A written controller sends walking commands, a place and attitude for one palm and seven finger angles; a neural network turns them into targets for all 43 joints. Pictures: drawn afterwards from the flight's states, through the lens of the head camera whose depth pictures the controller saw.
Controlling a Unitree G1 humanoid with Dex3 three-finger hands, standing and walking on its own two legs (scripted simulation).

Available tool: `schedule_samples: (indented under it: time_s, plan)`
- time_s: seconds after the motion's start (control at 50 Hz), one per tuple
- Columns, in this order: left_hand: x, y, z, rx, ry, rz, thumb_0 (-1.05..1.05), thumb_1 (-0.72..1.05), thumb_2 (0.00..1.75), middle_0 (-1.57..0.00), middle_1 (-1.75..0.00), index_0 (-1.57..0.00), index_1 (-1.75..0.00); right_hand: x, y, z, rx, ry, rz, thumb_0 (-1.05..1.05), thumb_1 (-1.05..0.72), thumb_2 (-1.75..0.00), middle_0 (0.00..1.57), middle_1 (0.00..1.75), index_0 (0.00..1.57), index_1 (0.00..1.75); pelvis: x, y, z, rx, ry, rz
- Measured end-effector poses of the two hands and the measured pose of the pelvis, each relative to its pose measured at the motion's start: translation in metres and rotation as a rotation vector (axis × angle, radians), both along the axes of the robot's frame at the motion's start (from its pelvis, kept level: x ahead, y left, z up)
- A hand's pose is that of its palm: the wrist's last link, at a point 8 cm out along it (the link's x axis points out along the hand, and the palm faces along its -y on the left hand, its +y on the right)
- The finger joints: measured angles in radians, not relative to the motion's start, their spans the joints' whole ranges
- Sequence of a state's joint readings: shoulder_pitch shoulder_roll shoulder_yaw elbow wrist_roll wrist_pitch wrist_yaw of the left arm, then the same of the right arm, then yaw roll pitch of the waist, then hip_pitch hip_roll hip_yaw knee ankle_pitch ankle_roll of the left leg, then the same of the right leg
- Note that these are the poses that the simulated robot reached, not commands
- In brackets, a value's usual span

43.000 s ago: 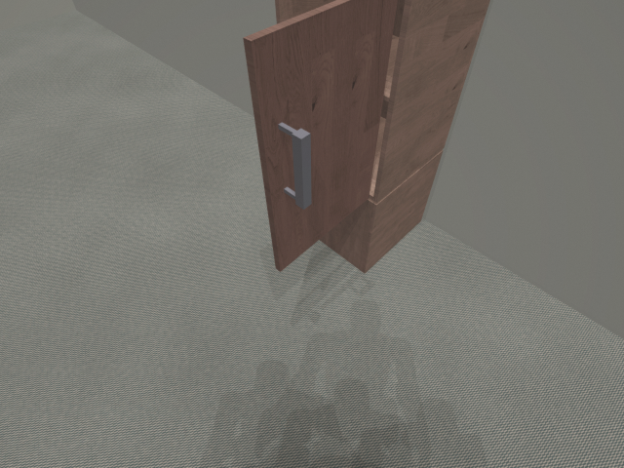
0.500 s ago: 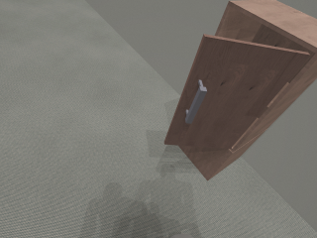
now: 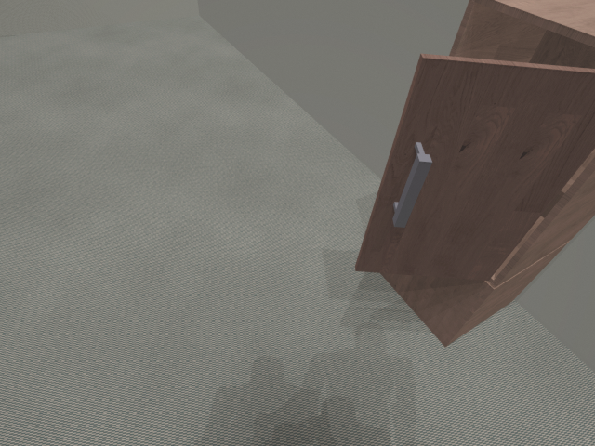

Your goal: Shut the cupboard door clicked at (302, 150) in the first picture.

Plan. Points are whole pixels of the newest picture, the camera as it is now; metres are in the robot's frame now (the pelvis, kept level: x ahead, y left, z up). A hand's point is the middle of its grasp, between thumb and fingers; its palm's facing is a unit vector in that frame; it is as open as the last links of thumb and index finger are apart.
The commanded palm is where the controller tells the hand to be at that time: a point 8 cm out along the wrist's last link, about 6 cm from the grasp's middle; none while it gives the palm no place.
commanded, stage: look again from close up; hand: left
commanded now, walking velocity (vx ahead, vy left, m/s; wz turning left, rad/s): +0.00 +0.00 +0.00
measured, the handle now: (408, 186) +0.62 -0.19 +0.01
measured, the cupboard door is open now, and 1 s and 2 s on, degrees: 57 57 57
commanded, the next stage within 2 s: shuffle to correct the standing spot in 0.24 s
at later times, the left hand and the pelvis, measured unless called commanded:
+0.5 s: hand out of the picture -0.01 +0.13 -0.17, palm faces +0.05 -0.99 -0.14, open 7.4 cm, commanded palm none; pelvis +0.03 -0.01 +0.01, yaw +0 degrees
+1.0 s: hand out of the picture +0.04 +0.08 -0.18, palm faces +0.10 -0.99 -0.14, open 7.4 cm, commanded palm none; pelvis +0.10 -0.07 -0.01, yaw +2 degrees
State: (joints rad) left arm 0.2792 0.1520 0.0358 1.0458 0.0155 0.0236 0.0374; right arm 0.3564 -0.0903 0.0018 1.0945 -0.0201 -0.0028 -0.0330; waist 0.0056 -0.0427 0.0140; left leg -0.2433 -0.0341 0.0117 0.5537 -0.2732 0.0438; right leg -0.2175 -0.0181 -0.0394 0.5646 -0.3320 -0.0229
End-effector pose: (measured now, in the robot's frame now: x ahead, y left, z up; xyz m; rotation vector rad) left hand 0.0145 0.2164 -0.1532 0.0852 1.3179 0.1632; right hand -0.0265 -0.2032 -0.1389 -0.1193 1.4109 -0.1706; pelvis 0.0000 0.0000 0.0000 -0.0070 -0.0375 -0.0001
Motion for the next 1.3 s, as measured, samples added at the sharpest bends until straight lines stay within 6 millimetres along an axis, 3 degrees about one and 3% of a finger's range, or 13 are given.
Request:
schedule_samples:
  time_s: [0.08,0.16,0.3,0.4,0.54,0.74,0.84,0.96,1.02,1.06,1.2,1.3]
  plan:
    - [0.005,0.010,0.012,0.026,-0.018,0.005,0.02,0.96,0.90,-0.20,-0.30,-0.20,-0.29,0.005,0.010,0.000,0.027,0.022,0.029,0.02,-0.93,-0.90,0.20,0.30,0.20,0.30,0.003,0.002,0.006,0.012,0.017,0.003]
    - [-0.005,0.010,0.019,0.034,0.026,0.000,0.01,0.95,0.90,-0.20,-0.30,-0.20,-0.29,0.009,0.008,0.001,0.038,0.034,0.021,0.03,-0.94,-0.90,0.20,0.30,0.20,0.30,0.007,0.003,0.010,0.013,0.032,0.001]
    - [-0.028,-0.007,0.021,0.015,0.133,0.000,0.00,0.92,0.90,-0.20,-0.30,-0.20,-0.29,0.023,-0.004,0.000,0.030,0.030,0.018,0.02,-0.93,-0.90,0.20,0.30,0.20,0.30,0.015,-0.001,0.011,0.016,0.039,-0.002]
    - [-0.033,-0.022,0.019,-0.009,0.159,0.007,0.00,0.92,0.90,-0.20,-0.30,-0.20,-0.29,0.035,-0.012,-0.001,0.019,0.022,0.029,0.02,-0.93,-0.90,0.20,0.30,0.20,0.30,0.021,-0.005,0.011,0.018,0.033,-0.002]
    - [-0.025,-0.038,0.013,-0.031,0.171,0.001,0.00,0.91,0.90,-0.20,-0.30,-0.20,-0.29,0.047,-0.025,-0.003,0.011,0.012,0.016,0.01,-0.92,-0.90,0.20,0.30,0.20,0.30,0.031,-0.017,0.007,0.025,0.032,-0.006]
    - [0.006,-0.056,0.014,0.020,0.150,0.022,0.00,0.91,0.90,-0.20,-0.30,-0.20,-0.29,0.062,-0.060,-0.014,0.015,0.060,0.007,0.01,-0.91,-0.90,0.20,0.30,0.20,0.30,0.057,-0.053,-0.001,0.021,0.070,0.017]
    - [0.010,-0.070,0.014,0.021,0.153,0.070,0.00,0.91,0.90,-0.20,-0.30,-0.20,-0.29,0.098,-0.081,-0.009,-0.014,0.059,0.056,0.01,-0.91,-0.90,0.20,0.30,0.20,0.30,0.071,-0.065,0.000,0.015,0.066,0.046]
    - [0.013,-0.087,0.006,-0.021,0.214,0.074,0.00,0.91,0.90,-0.20,-0.30,-0.20,-0.29,0.174,-0.094,-0.004,-0.050,-0.071,0.097,0.01,-0.91,-0.90,0.20,0.30,0.20,0.30,0.092,-0.072,-0.003,0.005,0.061,0.043]
    - [0.023,-0.090,-0.007,-0.046,0.232,0.060,0.00,0.91,0.90,-0.20,-0.30,-0.20,-0.29,0.205,-0.096,-0.005,-0.075,-0.166,0.096,0.01,-0.91,-0.90,0.20,0.30,0.20,0.30,0.104,-0.073,-0.012,0.006,0.046,0.023]
    - [0.038,-0.090,-0.010,-0.046,0.223,0.035,0.00,0.91,0.90,-0.20,-0.30,-0.20,-0.29,0.214,-0.098,-0.001,-0.079,-0.207,0.089,0.00,-0.91,-0.90,0.20,0.30,0.20,0.30,0.108,-0.077,-0.012,0.016,0.034,0.009]
    - [0.116,-0.089,0.010,0.004,0.038,0.028,0.00,0.92,0.90,-0.20,-0.30,-0.20,-0.29,0.205,-0.125,0.011,-0.081,-0.142,0.097,0.00,-0.93,-0.90,0.20,0.30,0.20,0.30,0.120,-0.099,0.004,-0.005,0.037,0.022]
    - [0.152,-0.101,0.024,0.052,-0.020,0.003,0.00,0.92,0.90,-0.20,-0.30,-0.19,-0.29,0.199,-0.162,0.008,-0.064,-0.090,0.076,0.00,-0.93,-0.90,0.21,0.30,0.20,0.30,0.129,-0.129,0.007,-0.017,0.051,0.020]
